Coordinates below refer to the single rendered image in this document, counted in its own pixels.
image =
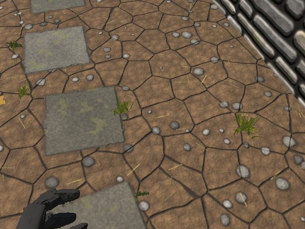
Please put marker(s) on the robot left hand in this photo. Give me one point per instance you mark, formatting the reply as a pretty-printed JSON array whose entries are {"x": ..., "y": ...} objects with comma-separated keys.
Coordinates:
[{"x": 34, "y": 215}]

